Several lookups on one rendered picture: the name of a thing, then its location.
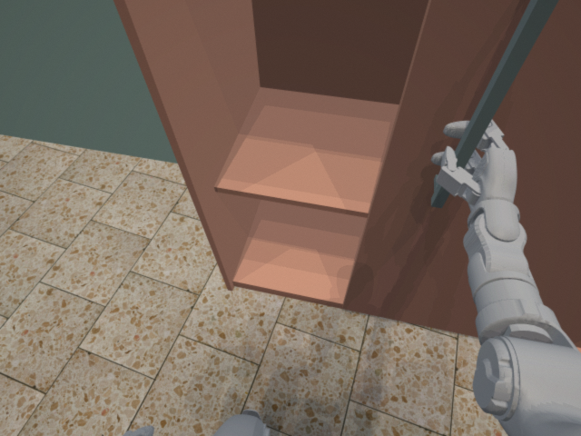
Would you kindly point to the robot right hand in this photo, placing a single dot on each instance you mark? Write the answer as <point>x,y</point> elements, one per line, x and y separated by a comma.
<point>492,177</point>

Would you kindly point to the right robot upper arm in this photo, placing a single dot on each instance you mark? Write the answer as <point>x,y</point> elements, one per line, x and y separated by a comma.
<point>531,388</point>

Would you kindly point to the left robot shin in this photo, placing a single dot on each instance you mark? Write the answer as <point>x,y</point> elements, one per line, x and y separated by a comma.
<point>252,413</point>

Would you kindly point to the robot right forearm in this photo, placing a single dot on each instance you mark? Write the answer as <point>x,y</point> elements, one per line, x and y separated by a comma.
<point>502,286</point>

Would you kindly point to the handle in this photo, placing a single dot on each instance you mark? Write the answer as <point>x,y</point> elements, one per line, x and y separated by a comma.
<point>521,43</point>

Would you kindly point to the left robot thigh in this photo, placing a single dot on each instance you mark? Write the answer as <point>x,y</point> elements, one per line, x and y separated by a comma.
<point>243,425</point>

